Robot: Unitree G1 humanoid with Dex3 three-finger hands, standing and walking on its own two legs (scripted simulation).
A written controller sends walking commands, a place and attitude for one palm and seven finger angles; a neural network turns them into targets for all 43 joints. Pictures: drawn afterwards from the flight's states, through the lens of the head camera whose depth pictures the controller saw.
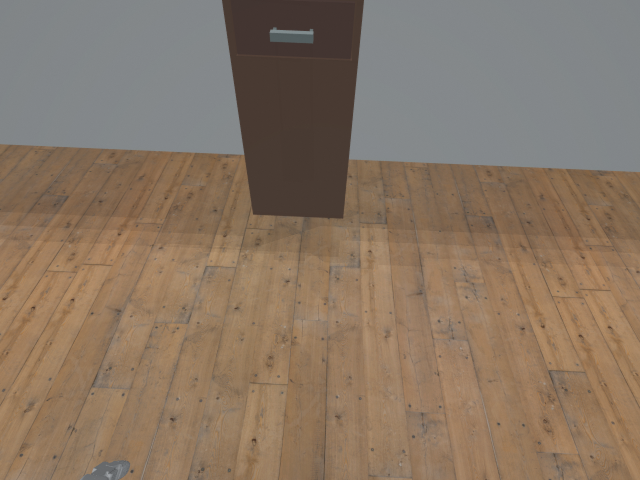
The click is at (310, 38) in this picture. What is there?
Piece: drawer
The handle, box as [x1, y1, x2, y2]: [270, 27, 313, 42]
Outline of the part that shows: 270,30 270,41 312,42 312,29 310,29 309,31 277,30 276,27 273,27 273,29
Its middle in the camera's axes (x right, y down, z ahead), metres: -0.09 -0.62 +1.16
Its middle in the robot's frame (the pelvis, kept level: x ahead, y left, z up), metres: +1.28 +0.15 +0.03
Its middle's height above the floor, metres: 0.80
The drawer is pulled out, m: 0.00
